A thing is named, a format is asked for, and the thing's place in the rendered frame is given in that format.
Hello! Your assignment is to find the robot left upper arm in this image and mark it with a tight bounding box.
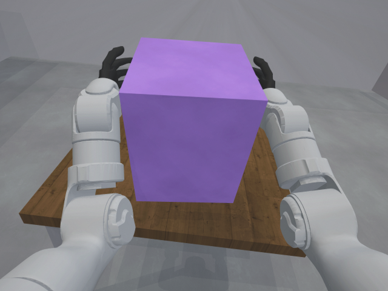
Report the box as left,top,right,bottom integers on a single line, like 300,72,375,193
0,193,135,291

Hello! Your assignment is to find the carton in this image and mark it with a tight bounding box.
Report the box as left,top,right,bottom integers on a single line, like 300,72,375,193
119,38,268,203

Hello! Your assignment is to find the robot right hand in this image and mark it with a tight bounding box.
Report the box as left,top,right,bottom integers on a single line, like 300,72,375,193
252,56,275,89

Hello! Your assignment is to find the robot left hand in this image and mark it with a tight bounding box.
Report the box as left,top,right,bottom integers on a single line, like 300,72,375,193
99,46,133,89

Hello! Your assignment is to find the left robot forearm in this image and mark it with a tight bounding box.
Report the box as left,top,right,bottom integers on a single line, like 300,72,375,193
60,78,124,238

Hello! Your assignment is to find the right robot forearm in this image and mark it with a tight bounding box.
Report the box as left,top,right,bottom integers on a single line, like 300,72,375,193
259,88,358,235

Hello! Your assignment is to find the robot right upper arm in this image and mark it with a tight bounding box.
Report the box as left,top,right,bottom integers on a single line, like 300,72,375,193
280,189,388,291

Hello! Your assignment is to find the table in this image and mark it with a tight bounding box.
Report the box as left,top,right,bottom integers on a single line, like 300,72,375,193
19,111,306,257

